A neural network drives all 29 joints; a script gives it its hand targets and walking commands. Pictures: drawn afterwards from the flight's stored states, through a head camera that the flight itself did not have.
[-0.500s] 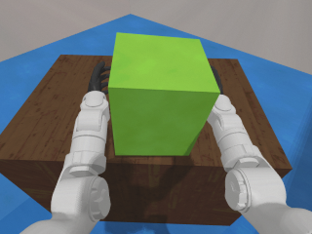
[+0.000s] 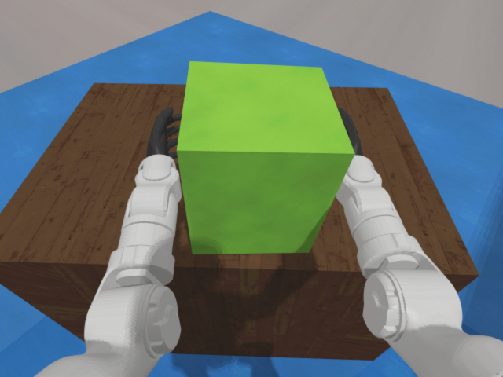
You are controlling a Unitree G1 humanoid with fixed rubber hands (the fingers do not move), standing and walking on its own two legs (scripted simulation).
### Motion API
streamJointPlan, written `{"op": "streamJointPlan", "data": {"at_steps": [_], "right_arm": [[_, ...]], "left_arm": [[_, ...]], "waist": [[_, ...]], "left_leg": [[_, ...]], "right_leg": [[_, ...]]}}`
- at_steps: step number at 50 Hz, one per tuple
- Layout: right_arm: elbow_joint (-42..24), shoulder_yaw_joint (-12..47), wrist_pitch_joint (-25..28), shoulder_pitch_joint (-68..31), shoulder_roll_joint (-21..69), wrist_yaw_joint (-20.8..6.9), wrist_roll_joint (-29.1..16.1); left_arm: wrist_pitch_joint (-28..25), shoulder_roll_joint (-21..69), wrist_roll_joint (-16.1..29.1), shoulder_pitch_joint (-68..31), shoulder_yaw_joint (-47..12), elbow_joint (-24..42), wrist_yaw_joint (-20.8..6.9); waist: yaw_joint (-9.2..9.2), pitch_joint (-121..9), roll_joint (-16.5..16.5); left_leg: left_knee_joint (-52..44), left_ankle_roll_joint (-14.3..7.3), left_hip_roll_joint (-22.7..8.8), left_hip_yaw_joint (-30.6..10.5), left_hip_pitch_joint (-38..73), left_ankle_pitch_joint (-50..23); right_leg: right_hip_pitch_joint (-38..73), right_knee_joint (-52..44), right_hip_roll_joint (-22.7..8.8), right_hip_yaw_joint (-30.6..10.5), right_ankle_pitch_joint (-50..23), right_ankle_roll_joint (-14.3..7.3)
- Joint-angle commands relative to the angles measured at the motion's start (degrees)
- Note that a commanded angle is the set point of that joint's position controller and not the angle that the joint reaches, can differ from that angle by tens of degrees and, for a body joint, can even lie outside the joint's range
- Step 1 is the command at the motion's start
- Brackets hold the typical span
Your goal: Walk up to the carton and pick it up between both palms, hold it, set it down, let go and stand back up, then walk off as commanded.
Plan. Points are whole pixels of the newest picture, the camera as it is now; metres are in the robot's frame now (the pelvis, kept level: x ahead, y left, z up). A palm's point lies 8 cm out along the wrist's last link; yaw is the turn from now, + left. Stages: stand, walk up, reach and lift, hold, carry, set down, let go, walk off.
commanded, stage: set down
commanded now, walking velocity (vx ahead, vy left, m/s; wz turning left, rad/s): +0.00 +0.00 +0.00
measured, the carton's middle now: (254, 164) +0.42 +0.00 +0.11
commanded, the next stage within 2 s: none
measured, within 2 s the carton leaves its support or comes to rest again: rests again in 1.92 s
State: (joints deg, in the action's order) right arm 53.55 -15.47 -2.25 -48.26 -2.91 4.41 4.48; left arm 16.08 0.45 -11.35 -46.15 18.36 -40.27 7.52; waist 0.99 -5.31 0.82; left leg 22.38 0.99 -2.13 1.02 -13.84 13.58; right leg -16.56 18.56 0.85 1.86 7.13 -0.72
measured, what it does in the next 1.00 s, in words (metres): stands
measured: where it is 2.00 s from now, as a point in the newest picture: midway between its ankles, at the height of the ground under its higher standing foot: outside the picture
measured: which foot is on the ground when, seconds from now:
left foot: down 0.00-1.00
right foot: down 0.00-1.00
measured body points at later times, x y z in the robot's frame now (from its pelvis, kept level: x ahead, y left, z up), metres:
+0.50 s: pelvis +0.01 +0.00 +0.00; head +0.02 +0.00 +0.45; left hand +0.44 +0.14 +0.12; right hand +0.44 -0.17 +0.12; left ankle -0.03 +0.12 -0.75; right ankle +0.02 -0.11 -0.75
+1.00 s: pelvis +0.02 +0.00 +0.00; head +0.04 +0.00 +0.45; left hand +0.44 +0.14 +0.09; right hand +0.45 -0.17 +0.11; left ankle -0.03 +0.12 -0.75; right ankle +0.02 -0.11 -0.75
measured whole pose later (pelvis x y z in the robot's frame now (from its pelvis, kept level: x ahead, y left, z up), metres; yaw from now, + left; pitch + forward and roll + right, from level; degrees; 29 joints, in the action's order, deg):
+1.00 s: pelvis +0.02 +0.00 +0.00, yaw +0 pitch +7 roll -1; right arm 57.0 -23.1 1.4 -48.2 -2.9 -0.7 15.4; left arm 7.2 3.5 -11.4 -44.2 22.0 -48.6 9.2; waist 1.0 -5.3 1.1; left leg 20.9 1.0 -2.1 1.0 -13.8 14.2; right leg -17.2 18.6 0.8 1.9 8.5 -0.7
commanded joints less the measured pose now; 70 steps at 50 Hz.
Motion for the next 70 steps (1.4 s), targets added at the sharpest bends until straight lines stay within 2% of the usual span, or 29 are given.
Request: {"op": "streamJointPlan", "data": {"at_steps": [1,2,4,5,6,7,8,9,10,13,14,18,19,21,26,29,32,36,38,40,48,51,52,55,59,61,62,64,70], "right_arm": [[-5.2,9.34,7.42,-45.93,27.4,-10.53,1.04],[-7.47,9.74,7.89,-46.88,28.46,-10.53,1.4],[-7.28,10.55,8.6,-46.72,28.34,-11.23,0.29],[-5.53,10.25,8.44,-46.58,28.43,-11.22,0.64],[-5.4,8.23,8.42,-47.22,27.1,-11.38,1.59],[-5.59,7.99,8.78,-46.67,28.41,-11.46,2.67],[-5.61,7.99,8.48,-47.39,27.89,-11.77,2.78],[-2.69,7.03,8.32,-44.25,27.85,-11.59,3.38],[-4.07,7.24,8.22,-45.33,27.2,-11.88,3.23],[-2.98,5.1,9.26,-46.25,27.41,-12.37,4.88],[-2.65,6.32,8.8,-45.83,28.93,-12.37,4.77],[-4.0,4.86,9.52,-46.58,29.13,-12.94,6.77],[-2.47,4.76,9.55,-44.55,29.19,-13.16,6.45],[0.25,3.09,9.15,-43.77,28.94,-13.57,7.61],[-1.89,3.74,9.48,-44.41,28.8,-13.99,7.86],[0.78,2.23,9.14,-41.06,28.73,-14.02,9.07],[-0.8,1.77,9.64,-41.75,29.04,-14.29,9.51],[-1.87,1.5,9.98,-42.67,28.6,-15.07,10.01],[-2.17,0.95,10.36,-42.59,29.59,-15.0,10.39],[-1.84,2.98,11.14,-40.57,30.03,-14.7,10.59],[2.71,1.53,10.53,-36.35,31.05,-14.4,11.26],[-1.05,2.09,11.33,-37.46,31.67,-14.31,11.42],[-0.99,2.82,11.86,-38.2,32.51,-14.29,11.4],[0.46,2.23,11.54,-36.48,32.28,-14.48,12.24],[3.77,-0.45,11.66,-34.17,32.49,-14.34,13.04],[2.27,0.53,12.57,-34.15,32.62,-14.34,12.9],[1.73,0.57,12.74,-35.14,32.16,-14.25,13.64],[2.74,-0.97,12.84,-33.91,30.9,-14.35,13.72],[2.14,-1.14,12.76,-34.15,32.25,-14.86,14.8]], "left_arm": [[-4.87,35.13,0.89,-44.5,-15.19,3.96,-5.02],[-5.66,37.27,2.04,-45.59,-17.05,5.12,-4.92],[-6.1,37.78,1.86,-45.76,-17.84,6.82,-4.07],[-6.1,36.32,1.0,-44.88,-16.0,5.14,-3.96],[-6.35,36.58,1.33,-46.04,-16.56,4.03,-4.01],[-6.68,35.68,1.16,-45.85,-15.69,3.0,-4.12],[-6.76,35.78,0.17,-46.12,-14.0,3.8,-4.2],[-7.17,35.04,0.61,-46.17,-14.45,3.35,-4.28],[-6.98,34.12,0.06,-44.97,-13.4,2.58,-4.39],[-8.33,35.44,0.79,-48.77,-14.89,4.02,-4.0],[-8.4,33.26,-0.31,-44.75,-11.54,-0.33,-4.29],[-9.82,33.52,-0.03,-46.94,-11.45,-1.05,-4.42],[-10.21,35.15,0.23,-47.58,-13.11,2.14,-4.19],[-10.19,33.56,-1.17,-47.46,-10.86,-0.51,-4.2],[-10.43,32.4,-1.28,-45.4,-9.7,-1.05,-4.31],[-10.54,32.05,-2.31,-45.41,-9.35,-1.6,-4.78],[-11.25,33.06,-1.16,-45.52,-10.5,-2.19,-4.39],[-11.27,31.83,-3.22,-43.42,-7.24,-3.26,-4.37],[-11.82,33.16,-2.89,-44.48,-9.22,-1.57,-4.22],[-12.69,33.63,-2.76,-43.07,-10.61,-0.2,-4.33],[-12.82,31.99,-4.64,-41.11,-8.25,-1.36,-4.73],[-13.52,32.72,-3.52,-42.23,-9.41,-0.49,-4.74],[-14.1,33.03,-3.99,-41.07,-8.81,-1.03,-4.72],[-14.41,31.53,-4.26,-40.27,-8.48,-1.94,-5.06],[-14.89,33.03,-4.45,-43.18,-10.04,0.3,-4.8],[-15.29,34.04,-4.75,-40.53,-10.47,-0.68,-4.71],[-15.17,33.42,-4.54,-40.21,-9.28,-1.68,-4.67],[-15.39,33.79,-4.59,-40.52,-10.04,-1.7,-4.86],[-16.38,31.24,-5.56,-40.94,-6.78,-2.86,-5.14]], "waist": [[-2.14,-35.59,0.95],[-1.39,-38.2,0.2],[-2.43,-40.86,2.41],[-3.31,-38.96,0.88],[-1.74,-38.0,1.79],[-2.55,-39.48,-0.5],[-3.45,-37.73,-0.55],[-1.78,-38.02,-0.16],[-3.03,-36.54,-0.28],[-1.97,-39.86,0.59],[-4.08,-36.09,-1.02],[-3.48,-40.08,-2.18],[-2.76,-40.8,0.05],[-3.31,-37.03,-0.03],[-4.81,-38.85,-1.8],[-3.01,-35.6,-2.01],[-3.11,-40.07,-1.46],[-5.23,-38.0,-2.07],[-3.42,-39.71,-1.18],[-3.59,-41.1,-1.25],[-3.34,-35.22,-1.39],[-2.35,-39.85,-1.86],[-3.79,-40.1,-1.81],[-3.64,-37.98,-2.19],[-1.15,-37.32,-0.04],[-1.8,-39.74,1.09],[-2.27,-38.96,-1.0],[-1.04,-37.91,0.05],[-3.13,-36.45,-2.96]], "left_leg": [[-1.12,3.67,0.89,0.92,12.38,-26.72],[0.0,4.17,0.75,0.71,14.09,-29.58],[1.07,5.13,0.47,0.76,16.32,-34.16],[0.87,4.54,0.19,1.02,15.92,-33.02],[0.55,4.5,0.31,0.58,16.22,-31.54],[0.39,4.02,0.28,1.17,14.15,-30.04],[-0.65,3.68,0.36,1.17,13.01,-28.29],[-0.63,3.92,0.5,1.74,13.38,-28.1],[-0.9,3.53,0.74,1.61,11.9,-27.36],[-0.72,4.36,0.52,1.49,12.22,-28.43],[-1.08,3.27,0.86,2.59,9.35,-26.03],[-2.55,2.67,1.16,2.6,4.64,-22.09],[-1.95,3.33,0.85,2.54,7.08,-24.56],[-2.37,3.34,0.7,2.8,7.22,-24.49],[-2.88,2.58,0.8,3.48,4.02,-23.6],[-3.51,2.43,1.0,3.73,3.09,-22.05],[-2.96,2.79,0.7,3.13,3.61,-23.78],[-4.11,2.25,0.65,3.67,1.84,-21.04],[-3.39,2.97,0.78,3.94,2.76,-22.84],[-1.47,2.92,0.6,3.48,3.28,-29.3],[-2.01,2.55,0.7,4.06,1.5,-26.7],[-2.05,2.43,1.0,3.79,1.07,-25.93],[-2.18,2.38,1.13,4.18,1.03,-25.59],[-2.95,1.89,1.12,4.52,-1.13,-24.08],[-2.15,2.76,0.78,3.53,1.54,-26.05],[-1.71,3.34,0.88,3.68,1.58,-27.87],[-1.49,2.83,0.82,3.75,0.78,-27.97],[-1.94,3.1,0.3,2.85,3.74,-27.85],[-3.0,1.92,1.08,4.16,-0.82,-23.59]], "right_leg": [[15.66,-0.66,2.01,4.21,-19.56,1.35],[14.5,-0.29,2.37,4.5,-21.49,1.4],[12.73,-0.52,2.76,4.66,-22.22,1.24],[12.42,-0.96,2.65,4.81,-21.02,1.31],[10.35,-1.48,2.47,5.0,-19.23,0.96],[12.29,-0.92,2.36,4.74,-20.8,1.07],[12.97,-0.94,2.44,4.8,-19.95,1.37],[13.6,-0.69,2.1,4.62,-21.29,1.63],[14.42,-1.01,1.88,4.04,-20.86,1.49],[13.14,-0.26,2.2,4.85,-20.8,1.41],[15.16,0.06,1.58,3.75,-23.07,2.02],[18.71,1.72,1.12,3.78,-25.18,2.58],[16.39,1.5,1.33,3.85,-26.26,2.47],[14.94,0.85,1.19,3.83,-22.8,2.22],[18.47,2.12,0.87,3.44,-28.04,2.85],[19.65,2.73,0.59,3.5,-29.62,3.04],[18.77,3.09,0.68,3.17,-30.88,2.81],[20.06,2.71,0.34,3.32,-28.48,2.93],[19.97,3.39,0.55,3.62,-30.43,2.89],[19.88,4.65,0.77,3.42,-37.1,3.16],[21.23,4.84,0.03,2.85,-36.3,3.24],[22.02,5.76,0.07,2.86,-39.63,3.55],[23.38,5.38,-0.29,2.36,-38.98,3.47],[23.75,5.98,-0.46,2.55,-40.09,4.03],[20.22,5.76,-0.04,3.1,-37.44,3.51],[20.71,5.49,-0.15,2.93,-38.48,3.26],[20.71,6.05,0.15,3.01,-39.25,3.44],[17.91,4.32,0.33,3.64,-34.4,2.88],[22.06,5.42,-0.33,2.56,-36.59,3.87]]}}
